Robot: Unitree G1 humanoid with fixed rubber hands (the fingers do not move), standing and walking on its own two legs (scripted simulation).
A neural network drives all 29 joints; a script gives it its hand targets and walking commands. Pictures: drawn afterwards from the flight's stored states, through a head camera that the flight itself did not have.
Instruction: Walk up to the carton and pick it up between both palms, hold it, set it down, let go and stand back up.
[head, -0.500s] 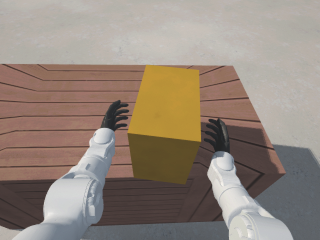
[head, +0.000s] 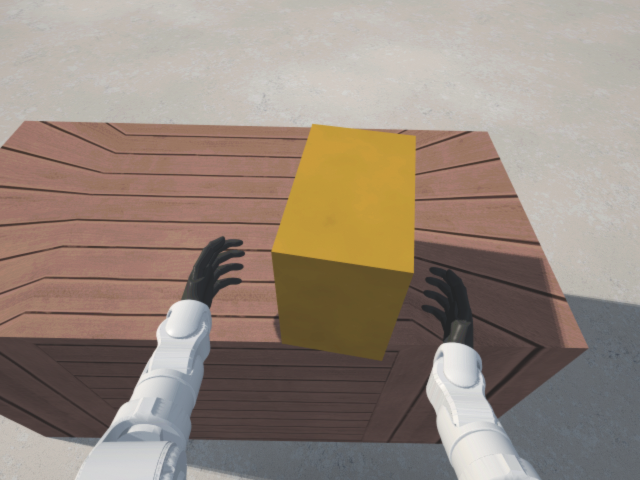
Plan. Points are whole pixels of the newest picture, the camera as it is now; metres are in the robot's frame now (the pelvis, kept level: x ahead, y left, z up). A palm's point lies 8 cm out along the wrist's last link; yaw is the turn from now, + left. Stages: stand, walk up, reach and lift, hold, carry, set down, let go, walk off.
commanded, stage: set down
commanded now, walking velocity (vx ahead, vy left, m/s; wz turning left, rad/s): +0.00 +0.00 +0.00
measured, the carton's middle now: (347, 242) +0.47 -0.02 +0.00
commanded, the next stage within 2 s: none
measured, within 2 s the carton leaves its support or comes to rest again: neither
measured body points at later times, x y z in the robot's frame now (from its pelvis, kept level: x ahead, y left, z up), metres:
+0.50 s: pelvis +0.00 +0.00 +0.00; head +0.05 +0.02 +0.45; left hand +0.32 +0.22 +0.01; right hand +0.28 -0.16 +0.01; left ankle +0.04 +0.08 -0.73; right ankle +0.08 -0.16 -0.73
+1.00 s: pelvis +0.02 -0.01 +0.01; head +0.05 +0.01 +0.46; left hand +0.27 +0.23 +0.01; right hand +0.24 -0.17 +0.01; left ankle +0.04 +0.08 -0.73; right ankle +0.08 -0.16 -0.73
